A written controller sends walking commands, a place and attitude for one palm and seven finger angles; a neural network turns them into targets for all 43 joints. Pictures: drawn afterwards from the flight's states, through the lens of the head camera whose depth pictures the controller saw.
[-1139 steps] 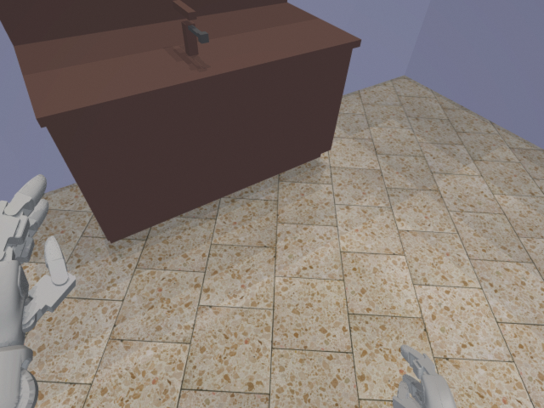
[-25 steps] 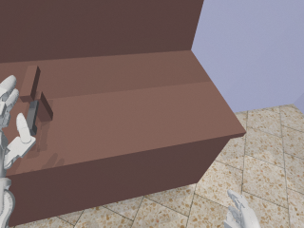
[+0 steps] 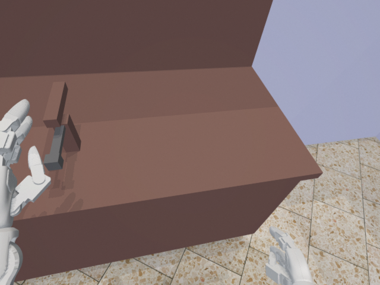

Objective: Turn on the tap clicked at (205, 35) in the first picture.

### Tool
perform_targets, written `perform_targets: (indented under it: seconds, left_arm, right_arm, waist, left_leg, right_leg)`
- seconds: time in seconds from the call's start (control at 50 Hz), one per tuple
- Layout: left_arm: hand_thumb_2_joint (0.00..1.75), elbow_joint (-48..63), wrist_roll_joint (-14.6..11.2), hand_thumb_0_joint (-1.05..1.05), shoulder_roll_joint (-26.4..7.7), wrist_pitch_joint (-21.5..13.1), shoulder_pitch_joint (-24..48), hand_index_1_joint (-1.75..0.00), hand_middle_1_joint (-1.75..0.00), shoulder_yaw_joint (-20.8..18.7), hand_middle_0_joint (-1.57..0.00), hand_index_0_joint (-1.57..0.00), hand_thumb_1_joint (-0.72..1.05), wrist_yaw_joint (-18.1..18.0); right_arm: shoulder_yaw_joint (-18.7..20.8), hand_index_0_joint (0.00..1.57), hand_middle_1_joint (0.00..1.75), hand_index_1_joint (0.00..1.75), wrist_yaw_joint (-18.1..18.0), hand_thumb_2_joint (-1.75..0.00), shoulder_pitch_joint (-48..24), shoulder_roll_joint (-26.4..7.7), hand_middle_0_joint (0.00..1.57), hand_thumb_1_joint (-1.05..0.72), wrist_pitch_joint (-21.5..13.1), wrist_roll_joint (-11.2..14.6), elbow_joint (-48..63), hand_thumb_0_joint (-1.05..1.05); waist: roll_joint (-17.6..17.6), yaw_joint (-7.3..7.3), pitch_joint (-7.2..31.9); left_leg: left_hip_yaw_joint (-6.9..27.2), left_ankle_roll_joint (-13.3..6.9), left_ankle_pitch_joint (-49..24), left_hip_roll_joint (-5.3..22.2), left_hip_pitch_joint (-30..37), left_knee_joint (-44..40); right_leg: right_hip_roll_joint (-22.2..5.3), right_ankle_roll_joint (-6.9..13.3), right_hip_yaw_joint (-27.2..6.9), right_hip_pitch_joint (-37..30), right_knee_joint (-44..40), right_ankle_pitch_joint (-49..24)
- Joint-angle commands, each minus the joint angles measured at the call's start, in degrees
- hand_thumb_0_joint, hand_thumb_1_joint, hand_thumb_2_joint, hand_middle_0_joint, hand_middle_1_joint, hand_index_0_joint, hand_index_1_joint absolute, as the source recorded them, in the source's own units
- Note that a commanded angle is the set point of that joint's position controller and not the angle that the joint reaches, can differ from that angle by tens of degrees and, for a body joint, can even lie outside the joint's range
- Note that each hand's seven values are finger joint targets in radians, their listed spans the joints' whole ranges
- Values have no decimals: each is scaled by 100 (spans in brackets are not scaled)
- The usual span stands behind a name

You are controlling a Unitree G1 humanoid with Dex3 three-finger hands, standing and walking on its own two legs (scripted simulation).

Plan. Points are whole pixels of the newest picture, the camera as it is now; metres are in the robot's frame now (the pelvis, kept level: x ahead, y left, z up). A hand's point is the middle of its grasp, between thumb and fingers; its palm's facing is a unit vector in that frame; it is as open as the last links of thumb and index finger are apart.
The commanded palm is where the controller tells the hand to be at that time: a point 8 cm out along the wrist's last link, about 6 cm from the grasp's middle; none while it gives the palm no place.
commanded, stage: look again from close up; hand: left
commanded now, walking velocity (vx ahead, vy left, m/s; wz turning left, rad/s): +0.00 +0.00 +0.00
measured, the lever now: (53, 161) +0.33 +0.34 +0.04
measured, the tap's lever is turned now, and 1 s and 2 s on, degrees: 0 0 0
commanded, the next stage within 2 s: come to a stop and stand still in 0.20 s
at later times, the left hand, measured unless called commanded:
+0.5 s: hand (55, 192) +0.20 +0.23 +0.15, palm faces +0.38 -0.86 -0.35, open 7.4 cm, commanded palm +0.15 +0.27 +0.17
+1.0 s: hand (45, 193) +0.20 +0.25 +0.15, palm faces +0.44 -0.83 -0.34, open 7.4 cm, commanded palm +0.14 +0.26 +0.17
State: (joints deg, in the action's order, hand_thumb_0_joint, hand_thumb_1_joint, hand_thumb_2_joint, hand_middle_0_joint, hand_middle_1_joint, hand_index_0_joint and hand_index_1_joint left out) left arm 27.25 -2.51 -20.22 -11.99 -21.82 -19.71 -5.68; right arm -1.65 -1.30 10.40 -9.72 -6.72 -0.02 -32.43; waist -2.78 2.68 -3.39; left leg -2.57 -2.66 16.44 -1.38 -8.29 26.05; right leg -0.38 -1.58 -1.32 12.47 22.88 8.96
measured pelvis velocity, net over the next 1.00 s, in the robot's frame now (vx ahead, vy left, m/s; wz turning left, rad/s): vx -0.01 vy -0.02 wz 0.01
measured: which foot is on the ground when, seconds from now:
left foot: down 0.00-1.00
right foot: down 0.00-1.00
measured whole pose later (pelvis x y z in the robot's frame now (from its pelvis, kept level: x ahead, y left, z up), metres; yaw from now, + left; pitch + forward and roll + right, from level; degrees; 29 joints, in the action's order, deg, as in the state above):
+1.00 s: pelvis -0.01 -0.02 +0.00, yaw +0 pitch -2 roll -1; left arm 21.4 -2.9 -20.5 -14.0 -20.4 -21.8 -5.4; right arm -1.2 -1.8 13.3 -10.9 -9.8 0.4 -34.5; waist -2.4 3.2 -4.3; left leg -1.8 -1.4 16.0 -0.2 -10.1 27.8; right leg 0.7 0.0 -0.4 14.3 24.9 9.0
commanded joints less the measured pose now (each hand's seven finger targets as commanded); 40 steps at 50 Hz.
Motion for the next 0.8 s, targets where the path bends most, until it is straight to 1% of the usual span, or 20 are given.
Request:
perform_targets:
  seconds: [0.0, 0.04, 0.14, 0.2, 0.26, 0.3, 0.36, 0.4, 0.42, 0.5, 0.52, 0.54, 0.56, 0.58, 0.6, 0.62, 0.66, 0.7, 0.76, 0.78]
  left_arm:
    - [90, 1135, 9, 0, -962, -335, 438, -30, -30, -613, -20, -20, 90, -105]
    - [90, 1090, -7, 0, -908, -345, 382, -30, -30, -556, -20, -20, 90, -99]
    - [90, 1117, -4, 0, -907, -380, 408, -30, -30, -531, -20, -20, 90, -111]
    - [90, 1146, 10, 0, -998, -386, 348, -30, -30, -628, -20, -20, 90, -131]
    - [90, 990, 9, 0, -862, -402, 360, -30, -30, -513, -20, -20, 90, -117]
    - [90, 1016, 22, 0, -994, -402, 353, -30, -30, -634, -20, -20, 90, -137]
    - [90, 864, 15, 0, -866, -391, 281, -30, -30, -536, -20, -20, 90, -120]
    - [90, 980, 25, 0, -961, -389, 298, -30, -30, -602, -20, -20, 90, -124]
    - [90, 928, 17, 0, -855, -397, 288, -30, -30, -509, -20, -20, 90, -117]
    - [90, 1049, 27, 0, -1001, -375, 279, -30, -30, -635, -20, -20, 90, -140]
    - [90, 927, 5, 0, -915, -371, 195, -30, -30, -581, -20, -20, 90, -132]
    - [90, 2554, 983, 0, -5723, -973, 6386, -30, -30, -3940, -20, -20, 90, -140]
    - [90, -1059, 298, 0, -1921, -755, 2853, -30, -30, -1602, -20, -20, 90, 140]
    - [90, -540, 63, 0, -1457, -722, 1107, -30, -30, -1180, -20, -20, 90, 116]
    - [90, -722, -61, 0, -600, -591, 470, -30, -30, -601, -20, -20, 90, 118]
    - [90, 125, -62, 0, -751, -667, 774, -30, -30, -484, -20, -20, 90, 127]
    - [90, 660, -68, 0, -602, -718, 239, -30, -30, -221, -20, -20, 90, 115]
    - [90, 757, -80, 0, -611, -645, -231, -30, -30, -219, -20, -20, 90, 49]
    - [90, 670, -66, 0, -1136, -615, -85, -30, -30, -820, -20, -20, 90, -51]
    - [90, 672, -81, 0, -1257, -625, 39, -30, -30, -995, -20, -20, 90, -69]
  right_arm:
    - [341, 20, 30, 30, -79, -90, -460, -811, 20, -90, -270, 63, 863, 0]
    - [368, 20, 30, 30, -87, -90, -423, -832, 20, -90, -252, 52, 901, 0]
    - [362, 20, 30, 30, -104, -90, -448, -852, 20, -90, -274, 54, 898, 0]
    - [365, 20, 30, 30, -116, -90, -483, -845, 20, -90, -297, 62, 885, 0]
    - [386, 20, 30, 30, -113, -90, -402, -882, 20, -90, -310, 56, 863, 0]
    - [378, 20, 30, 30, -125, -90, -454, -868, 20, -90, -318, 66, 845, 0]
    - [412, 20, 30, 30, -120, -90, -372, -895, 20, -90, -327, 49, 825, 0]
    - [410, 20, 30, 30, -121, -90, -432, -886, 20, -90, -340, 67, 816, 0]
    - [402, 20, 30, 30, -120, -90, -384, -887, 20, -90, -327, 45, 794, 0]
    - [416, 20, 30, 30, -123, -90, -435, -887, 20, -90, -353, 74, 801, 0]
    - [411, 20, 30, 30, -124, -90, -392, -880, 20, -90, -338, 53, 785, 0]
    - [259, 20, 30, 30, -67, -90, 458, -1009, 20, -90, -562, -323, 649, 0]
    - [112, 20, 30, 30, -49, -90, -190, -317, 20, -90, -545, 9, 345, 0]
    - [380, 20, 30, 30, -73, -90, -149, -661, 20, -90, -641, 31, 639, 0]
    - [429, 20, 30, 30, 39, -90, -139, -795, 20, -90, -685, 141, 745, 0]
    - [463, 20, 30, 30, 91, -90, -59, -861, 20, -90, -646, 130, 779, 0]
    - [424, 20, 30, 30, 209, -90, -162, -882, 20, -90, -645, 123, 813, 0]
    - [386, 20, 30, 30, 245, -90, -273, -840, 20, -90, -666, 193, 847, 0]
    - [417, 20, 30, 30, 115, -90, -225, -888, 20, -90, -624, 140, 868, 0]
    - [421, 20, 30, 30, 56, -90, -243, -891, 20, -90, -618, 128, 874, 0]
  waist:
    - [759, -112, 911]
    - [562, -109, 916]
    - [754, -104, 783]
    - [689, -107, 770]
    - [630, -116, 688]
    - [682, -109, 693]
    - [433, -108, 750]
    - [543, -114, 780]
    - [508, -123, 788]
    - [512, -114, 787]
    - [408, -109, 827]
    - [68, -171, 47]
    - [153, -128, 1220]
    - [460, 88, 730]
    - [1341, 3, 1059]
    - [1667, -68, 1293]
    - [1492, -20, 1161]
    - [807, 1, 1053]
    - [-512, -23, 910]
    - [-731, -47, 900]
  left_leg:
    - [363, 387, -1492, 584, -446, -730]
    - [373, 329, -1287, 567, -511, -719]
    - [396, 267, -697, 529, -723, -867]
    - [373, 223, -466, 489, -706, -841]
    - [408, 208, -210, 466, -775, -907]
    - [403, 204, -221, 471, -737, -913]
    - [370, 154, -160, 429, -698, -788]
    - [371, 160, -210, 428, -607, -787]
    - [373, 162, -225, 418, -652, -798]
    - [403, 179, -413, 432, -595, -778]
    - [376, 169, -452, 425, -586, -758]
    - [315, 26, -1156, 644, -1398, -20]
    - [467, 51, -1248, 424, -377, -396]
    - [329, 181, -1145, 481, -295, -413]
    - [115, 215, -1376, 458, 101, -377]
    - [269, 212, -1493, 505, -107, -433]
    - [357, 152, -1351, 626, -545, -530]
    - [333, 119, -1043, 664, -657, -589]
    - [424, 159, -541, 587, -849, -534]
    - [444, 160, -409, 519, -794, -483]
  right_leg:
    - [-108, 219, 34, -931, 77, -1326]
    - [-139, 222, -13, -997, 6, -1328]
    - [-135, 212, -72, -998, -73, -949]
    - [-155, 220, -145, -943, -178, -832]
    - [-130, 222, -196, -859, -257, -529]
    - [-140, 215, -186, -846, -284, -528]
    - [-186, 226, -286, -822, -374, -408]
    - [-202, 240, -294, -763, -371, -413]
    - [-181, 231, -255, -795, -366, -401]
    - [-183, 238, -278, -803, -354, -575]
    - [-188, 228, -259, -830, -350, -605]
    - [-257, 168, -210, -206, -188, -440]
    - [-488, 445, -214, -126, -68, -295]
    - [-351, 473, -714, -371, -302, -714]
    - [-387, 519, -507, -532, 26, -1008]
    - [-373, 443, -308, -732, 271, -951]
    - [-284, 351, -205, -945, 347, -827]
    - [-219, 267, -52, -933, 391, -744]
    - [-231, 201, -127, -824, 146, -463]
    - [-271, 221, -238, -720, 36, -335]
